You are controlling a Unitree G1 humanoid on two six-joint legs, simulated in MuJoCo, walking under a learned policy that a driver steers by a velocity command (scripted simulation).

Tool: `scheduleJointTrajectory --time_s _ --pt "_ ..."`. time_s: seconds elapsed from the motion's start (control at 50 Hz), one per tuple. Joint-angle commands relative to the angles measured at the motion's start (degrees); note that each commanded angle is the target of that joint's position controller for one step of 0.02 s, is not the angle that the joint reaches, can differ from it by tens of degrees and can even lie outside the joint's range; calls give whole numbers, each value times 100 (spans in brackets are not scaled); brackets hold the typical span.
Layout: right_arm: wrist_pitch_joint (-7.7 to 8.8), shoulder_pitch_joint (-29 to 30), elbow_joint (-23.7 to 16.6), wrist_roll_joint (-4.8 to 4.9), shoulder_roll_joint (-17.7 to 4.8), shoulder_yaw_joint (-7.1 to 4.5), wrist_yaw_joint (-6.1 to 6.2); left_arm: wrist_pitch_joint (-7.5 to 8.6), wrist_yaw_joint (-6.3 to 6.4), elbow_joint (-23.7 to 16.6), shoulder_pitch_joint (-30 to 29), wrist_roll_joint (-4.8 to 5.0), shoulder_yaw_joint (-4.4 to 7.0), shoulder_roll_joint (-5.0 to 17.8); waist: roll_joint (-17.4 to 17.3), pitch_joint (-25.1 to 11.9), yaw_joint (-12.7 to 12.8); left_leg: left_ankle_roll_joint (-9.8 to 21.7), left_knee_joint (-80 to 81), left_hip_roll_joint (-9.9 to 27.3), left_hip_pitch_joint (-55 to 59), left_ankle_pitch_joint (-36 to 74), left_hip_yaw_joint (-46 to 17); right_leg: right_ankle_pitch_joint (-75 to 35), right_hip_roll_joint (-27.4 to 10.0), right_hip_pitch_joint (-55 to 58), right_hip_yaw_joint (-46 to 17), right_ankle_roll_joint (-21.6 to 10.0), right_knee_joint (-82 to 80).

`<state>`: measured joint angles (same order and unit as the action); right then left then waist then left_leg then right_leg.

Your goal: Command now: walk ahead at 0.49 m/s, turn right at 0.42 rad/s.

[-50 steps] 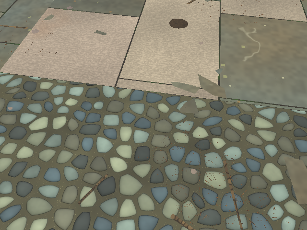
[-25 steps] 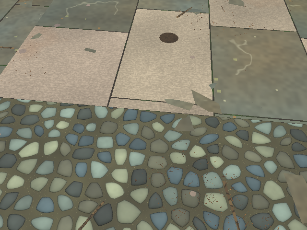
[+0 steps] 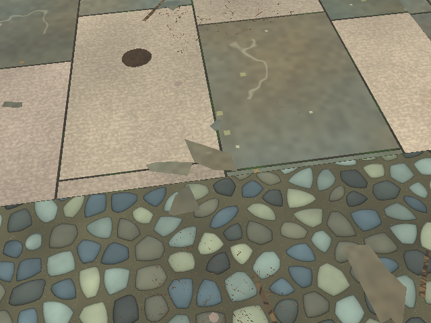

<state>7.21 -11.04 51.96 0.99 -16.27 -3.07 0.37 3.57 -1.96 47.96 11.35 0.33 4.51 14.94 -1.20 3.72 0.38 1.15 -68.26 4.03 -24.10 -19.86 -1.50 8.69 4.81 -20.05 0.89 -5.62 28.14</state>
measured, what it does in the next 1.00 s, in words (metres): walks ahead: left foot, then right foot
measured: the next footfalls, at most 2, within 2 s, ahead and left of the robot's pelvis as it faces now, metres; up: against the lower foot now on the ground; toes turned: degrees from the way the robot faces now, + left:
left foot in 0.34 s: +0.35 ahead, +0.11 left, +0.00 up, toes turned -4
right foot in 0.62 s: +0.25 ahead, -0.13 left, +0.00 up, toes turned -4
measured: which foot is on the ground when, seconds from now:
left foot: up 0.00-0.32, down 0.34-1.00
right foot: down 0.00-0.38, up 0.40-0.60, down 0.62-1.00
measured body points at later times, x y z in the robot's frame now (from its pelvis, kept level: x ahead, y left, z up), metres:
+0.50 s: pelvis +0.20 +0.02 +0.00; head +0.23 +0.02 +0.45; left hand +0.30 +0.28 -0.14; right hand +0.33 -0.24 -0.12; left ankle +0.31 +0.11 -0.73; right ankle +0.13 -0.10 -0.69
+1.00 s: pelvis +0.27 -0.02 +0.00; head +0.28 -0.03 +0.45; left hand +0.33 +0.23 -0.14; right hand +0.34 -0.29 -0.14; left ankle +0.31 +0.11 -0.73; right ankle +0.21 -0.13 -0.73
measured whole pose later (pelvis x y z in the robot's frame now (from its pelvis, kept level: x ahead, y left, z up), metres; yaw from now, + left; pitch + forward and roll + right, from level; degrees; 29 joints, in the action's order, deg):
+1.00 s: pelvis +0.27 -0.02 +0.00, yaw -4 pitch -1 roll +0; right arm -0.1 -7.2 59.2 0.0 -14.0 -2.1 1.5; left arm 1.0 1.5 58.6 12.9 -0.1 1.8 12.0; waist -0.2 2.0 0.0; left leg -1.4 -29.0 1.1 -16.0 -12.2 -0.4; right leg 20.2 0.3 -8.8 -0.6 -0.5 29.8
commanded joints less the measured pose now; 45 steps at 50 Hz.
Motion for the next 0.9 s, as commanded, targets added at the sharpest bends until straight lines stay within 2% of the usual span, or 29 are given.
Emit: scheduleJointTrajectory --time_s 0.02,0.08,0.12,0.18,0.24,0.28,0.32,0.34,0.36,0.38,0.4,0.42,0.44,0.46,0.48,0.5,0.52,0.54,0.56,0.58,0.6,0.62,0.64,0.66,0.68,0.72,0.76,0.9 --pt "-37 -242 -269 -71 -607 -182 28 143 60 -438 -110 -51 109 636 344 -652 -161 -16 479 469 -903 483 -303 -332 -1538 1033 -2046 -1008 -1769" --pt "-170 127 -421 -187 -504 -174 85 165 165 -307 177 -54 123 826 299 -354 -141 -316 1331 327 -984 1081 -85 -2578 -1376 667 -1271 -958 -1699" --pt "-168 373 -500 -205 -380 -139 68 107 233 -229 302 -51 106 809 372 -406 -64 -352 2184 173 -792 1813 32 -3359 -1105 638 -791 -690 -1509" --pt "-136 869 -610 -156 -281 -84 -27 16 312 -93 567 -16 82 799 491 -526 207 -263 3209 -80 -371 2871 135 -3159 -986 778 -617 -322 -1381" --pt "-137 1148 -684 -143 -351 -72 -104 -50 357 45 645 -37 42 744 546 -480 296 -174 3682 -154 -407 2912 36 -2923 -1185 1271 -839 -291 -1180" --pt "-105 1125 -681 -181 -454 -84 -138 -93 368 102 597 -60 36 726 556 -494 237 -55 3874 -177 -468 2421 -28 -3105 -1361 1683 -1046 -357 -830" --pt "-45 776 -566 -226 -609 -124 -138 -132 370 124 498 -51 26 707 554 -617 24 132 4256 -268 -101 2171 22 -3418 -1378 1958 -1216 -338 -291" --pt "-5 402 -449 -276 -721 -157 -116 -136 363 122 476 -52 13 702 422 -817 -182 277 4682 -212 623 3309 5 -3554 -1128 1882 -1115 -166 195" --pt "6 113 -416 -375 -1012 -195 -85 -96 339 53 680 -143 -25 605 23 -1392 -97 607 4234 387 1903 5475 -536 -2683 -756 1307 -1020 47 938" --pt "-80 -153 -328 -382 -927 -158 -63 -69 328 245 1409 -101 -104 332 -788 -2120 26 1549 3838 1321 3402 6660 -1434 -498 -346 176 -932 481 2135" --pt "-199 -328 -243 -247 -358 -29 -67 -119 304 324 1280 -39 -96 505 -1134 -2434 -231 1986 4138 1803 3561 6378 -2096 2826 -109 -282 -746 728 3035" --pt "-270 -141 -249 -129 -304 35 -83 -203 288 201 931 50 -8 836 -669 -2013 -235 1837 4450 1722 2988 4784 -2194 3245 -270 -560 -889 761 3385" --pt "-338 215 -293 -115 -376 32 -72 -328 329 169 643 90 13 785 -359 -1505 -141 1593 4710 1542 2405 3303 -2069 3004 -445 -743 -797 816 3542" --pt "-390 621 -354 -135 -375 54 -67 -459 367 181 553 63 13 693 -251 -1018 -13 1374 5037 1350 1613 2226 -1799 2769 -606 -658 -698 853 3182" --pt "-431 920 -410 -181 -421 43 -49 -564 414 198 551 29 14 622 -442 -787 114 1146 5296 1125 1059 1299 -1586 2468 -742 -370 -633 869 2621" --pt "-496 1118 -416 -219 -475 16 -41 -611 444 256 639 11 -27 455 -660 -629 208 990 5460 848 570 837 -1291 2262 -699 45 -457 893 2012" --pt "-543 1154 -404 -239 -491 0 -26 -608 455 345 722 -19 -56 345 -787 -637 219 929 5504 676 321 783 -1047 1918 -632 448 -318 881 1558" --pt "-567 1086 -358 -226 -478 -1 -6 -581 448 434 815 -39 -61 293 -770 -778 243 899 5453 597 298 748 -889 1330 -602 793 -240 832 1097" --pt "-579 1052 -307 -172 -473 0 13 -555 427 533 928 -55 -57 266 -676 -894 314 841 5366 536 274 548 -750 660 -542 1149 -122 761 566" --pt "-581 957 -247 -115 -447 9 24 -546 398 593 941 -92 -46 284 -597 -931 322 718 5314 462 209 122 -657 263 -488 1415 -46 673 200" --pt "-570 790 -159 -100 -337 51 20 -545 383 552 816 -170 -42 359 -438 -858 278 462 5284 353 117 -453 -595 91 -606 1495 -180 555 -72" --pt "-561 683 -109 -139 -291 76 6 -542 402 432 614 -208 -25 571 -149 -641 143 196 5096 196 48 -814 -472 310 -989 1297 -608 378 -410" --pt "-573 616 -144 -173 -292 49 5 -524 413 461 419 -139 21 830 462 -372 -152 -14 4959 -155 503 -519 -98 1555 -1005 356 -705 178 -519" --pt "-573 747 -122 -224 -283 59 26 -454 402 469 262 -121 -27 611 545 -240 -107 -109 4678 -211 1034 -28 -11 2129 -930 -171 -700 199 -734" --pt "-571 698 -82 -205 -259 53 46 -374 400 506 187 -139 -69 483 589 -220 -146 -76 4508 -209 1265 344 5 2021 -925 -297 -688 304 -830" --pt "-574 522 62 -165 -271 44 89 -235 382 552 122 -117 -75 485 576 -245 -167 29 4322 -200 1323 973 9 1202 -878 -85 -619 446 -750" --pt "-564 444 164 -149 -271 37 85 -164 373 658 315 -80 -86 477 417 -395 -103 67 4240 -186 1323 1529 16 461 -851 250 -558 450 -557" --pt "-649 436 403 -102 -294 12 100 -209 370 870 476 -43 -126 439 196 -509 -13 19 4067 -180 1439 2248 30 -638 -796 653 -449 377 -354"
